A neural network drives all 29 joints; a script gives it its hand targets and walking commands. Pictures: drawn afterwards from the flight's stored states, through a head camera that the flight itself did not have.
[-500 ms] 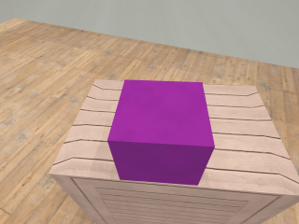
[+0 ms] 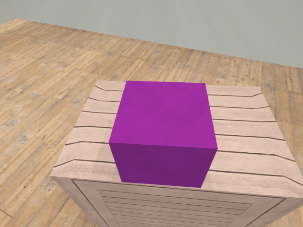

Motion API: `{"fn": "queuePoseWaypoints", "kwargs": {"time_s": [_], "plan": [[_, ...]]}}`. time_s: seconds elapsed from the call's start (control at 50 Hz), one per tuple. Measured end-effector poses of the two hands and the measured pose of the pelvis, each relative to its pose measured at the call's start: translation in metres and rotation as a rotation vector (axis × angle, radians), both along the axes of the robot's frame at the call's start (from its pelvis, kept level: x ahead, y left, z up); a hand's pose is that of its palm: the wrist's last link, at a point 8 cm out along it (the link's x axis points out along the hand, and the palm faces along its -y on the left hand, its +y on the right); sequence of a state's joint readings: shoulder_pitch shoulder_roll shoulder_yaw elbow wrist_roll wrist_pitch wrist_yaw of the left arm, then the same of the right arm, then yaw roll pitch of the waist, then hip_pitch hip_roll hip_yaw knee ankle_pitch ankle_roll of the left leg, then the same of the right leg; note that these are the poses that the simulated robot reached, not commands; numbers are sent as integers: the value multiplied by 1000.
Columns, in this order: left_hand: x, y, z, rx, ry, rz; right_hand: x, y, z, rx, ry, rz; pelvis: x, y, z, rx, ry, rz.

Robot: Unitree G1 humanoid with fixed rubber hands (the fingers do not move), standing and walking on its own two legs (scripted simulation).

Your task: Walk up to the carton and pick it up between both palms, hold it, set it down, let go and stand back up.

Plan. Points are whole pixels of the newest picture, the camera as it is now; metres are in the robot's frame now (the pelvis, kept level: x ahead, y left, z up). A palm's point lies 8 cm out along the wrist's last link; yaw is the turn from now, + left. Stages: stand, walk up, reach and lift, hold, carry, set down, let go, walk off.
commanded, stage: walk up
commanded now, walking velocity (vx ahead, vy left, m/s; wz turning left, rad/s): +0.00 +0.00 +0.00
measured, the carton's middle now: (162, 133) +0.41 -0.01 +0.02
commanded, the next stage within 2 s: none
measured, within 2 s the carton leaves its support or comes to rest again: neither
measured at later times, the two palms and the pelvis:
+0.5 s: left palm out of the picture +0.01 +0.23 -0.14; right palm out of the picture -0.01 -0.22 -0.15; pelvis +0.01 +0.01 +0.00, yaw -3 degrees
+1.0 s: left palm out of the picture +0.06 +0.25 -0.15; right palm out of the picture +0.00 -0.21 -0.15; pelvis +0.02 +0.02 -0.01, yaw -8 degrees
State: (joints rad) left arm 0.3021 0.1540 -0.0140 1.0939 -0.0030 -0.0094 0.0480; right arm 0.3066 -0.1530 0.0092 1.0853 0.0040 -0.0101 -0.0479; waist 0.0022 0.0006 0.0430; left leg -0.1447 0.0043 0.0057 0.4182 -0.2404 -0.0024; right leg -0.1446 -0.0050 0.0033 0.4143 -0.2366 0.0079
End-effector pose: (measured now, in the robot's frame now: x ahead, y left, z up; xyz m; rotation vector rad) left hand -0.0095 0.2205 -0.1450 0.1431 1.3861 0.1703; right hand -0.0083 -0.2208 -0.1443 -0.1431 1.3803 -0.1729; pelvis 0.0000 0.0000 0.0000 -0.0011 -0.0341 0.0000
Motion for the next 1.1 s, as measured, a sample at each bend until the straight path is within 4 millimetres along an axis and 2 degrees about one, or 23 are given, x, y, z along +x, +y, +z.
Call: {"fn": "queuePoseWaypoints", "kwargs": {"time_s": [0.36,0.78,1.1], "plan": [[4,3,2,8,0,-29,-7,-1,-3,-6,22,-39,8,4,-2,3,5,-37],[54,17,0,20,-55,-119,8,10,-4,-10,-16,-95,21,17,-5,10,4,-100],[80,32,-1,47,-77,-194,3,10,-7,-28,-14,-137,22,25,-10,15,0,-145]]}}
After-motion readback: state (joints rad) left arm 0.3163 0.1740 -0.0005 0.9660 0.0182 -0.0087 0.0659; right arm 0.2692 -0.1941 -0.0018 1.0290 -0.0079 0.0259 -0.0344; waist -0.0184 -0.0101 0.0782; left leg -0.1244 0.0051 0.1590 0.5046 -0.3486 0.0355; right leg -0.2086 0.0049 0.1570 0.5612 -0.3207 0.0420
